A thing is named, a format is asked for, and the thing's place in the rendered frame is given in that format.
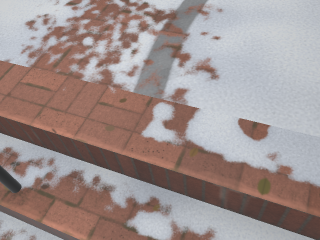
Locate stairs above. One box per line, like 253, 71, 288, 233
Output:
0, 116, 320, 240

